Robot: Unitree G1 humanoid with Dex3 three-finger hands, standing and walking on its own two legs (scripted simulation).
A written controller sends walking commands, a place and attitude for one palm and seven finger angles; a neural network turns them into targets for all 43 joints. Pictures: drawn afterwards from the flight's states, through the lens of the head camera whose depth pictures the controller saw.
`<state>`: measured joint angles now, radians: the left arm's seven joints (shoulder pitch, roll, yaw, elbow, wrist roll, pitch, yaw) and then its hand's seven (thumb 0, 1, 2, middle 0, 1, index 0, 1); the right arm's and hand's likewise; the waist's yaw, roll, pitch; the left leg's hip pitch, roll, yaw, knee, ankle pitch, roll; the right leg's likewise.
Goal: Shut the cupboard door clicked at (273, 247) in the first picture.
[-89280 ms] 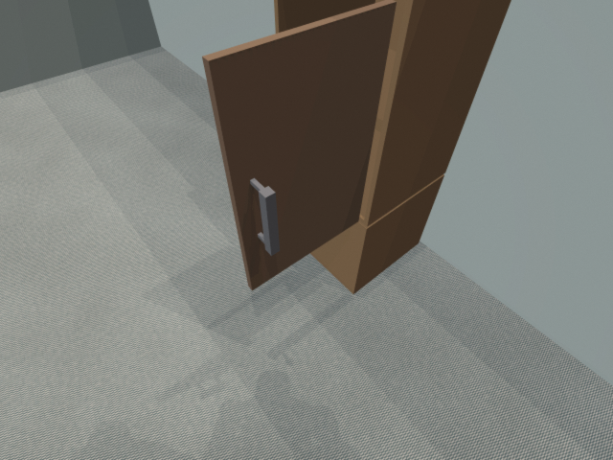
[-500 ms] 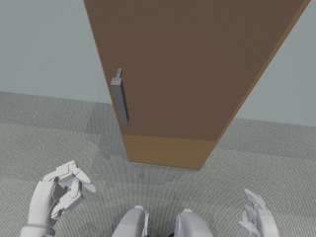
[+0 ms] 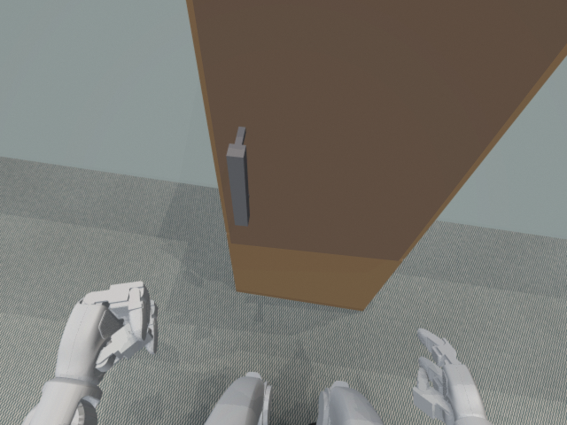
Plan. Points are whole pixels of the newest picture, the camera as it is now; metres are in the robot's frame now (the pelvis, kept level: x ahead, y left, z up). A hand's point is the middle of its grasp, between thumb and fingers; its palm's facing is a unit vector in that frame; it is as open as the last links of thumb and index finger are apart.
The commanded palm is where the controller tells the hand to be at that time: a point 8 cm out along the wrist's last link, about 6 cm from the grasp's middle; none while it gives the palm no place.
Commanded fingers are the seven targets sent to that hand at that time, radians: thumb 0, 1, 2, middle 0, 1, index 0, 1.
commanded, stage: raise the hand and make a fist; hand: left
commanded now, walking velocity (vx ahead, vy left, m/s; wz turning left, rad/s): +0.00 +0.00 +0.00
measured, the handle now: (241, 180) +0.46 +0.12 +0.04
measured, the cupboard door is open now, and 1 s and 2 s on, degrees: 3 3 3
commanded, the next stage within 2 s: bring the fist close to the handle in 0.38 s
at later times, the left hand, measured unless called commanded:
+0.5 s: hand (160, 333) +0.22 +0.17 +0.04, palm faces -0.01 -1.00 -0.03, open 3.1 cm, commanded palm +0.21 +0.22 +0.04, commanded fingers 0.00 0.90 0.90 -1.30 -1.50 -1.30 -1.50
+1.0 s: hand (213, 280) +0.29 +0.13 +0.04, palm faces -0.03 -1.00 -0.02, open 3.1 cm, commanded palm +0.28 +0.18 +0.04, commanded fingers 0.00 0.90 0.90 -1.30 -1.50 -1.30 -1.50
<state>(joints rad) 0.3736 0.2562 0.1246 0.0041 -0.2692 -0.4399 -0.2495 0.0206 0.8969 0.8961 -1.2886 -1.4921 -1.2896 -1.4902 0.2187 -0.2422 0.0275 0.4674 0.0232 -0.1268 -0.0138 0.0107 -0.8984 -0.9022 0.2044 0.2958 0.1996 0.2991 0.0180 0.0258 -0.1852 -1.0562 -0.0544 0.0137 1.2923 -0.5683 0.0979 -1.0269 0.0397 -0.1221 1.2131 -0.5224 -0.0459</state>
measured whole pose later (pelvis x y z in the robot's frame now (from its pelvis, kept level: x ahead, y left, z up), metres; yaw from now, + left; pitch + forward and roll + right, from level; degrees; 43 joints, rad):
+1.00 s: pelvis +0.01 -0.02 +0.00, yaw +0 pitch +20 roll -2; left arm 0.11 0.21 0.04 0.17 -0.19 -0.40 -0.12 0.02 0.90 0.90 -1.30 -1.50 -1.30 -1.50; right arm 0.23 -0.24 0.03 0.51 0.02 -0.07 0.00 0.01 -0.90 -0.90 0.20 0.30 0.20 0.30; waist -0.01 0.02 -0.19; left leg -1.04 -0.04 0.02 1.26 -0.57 0.07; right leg -1.03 0.05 -0.12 1.21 -0.53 -0.08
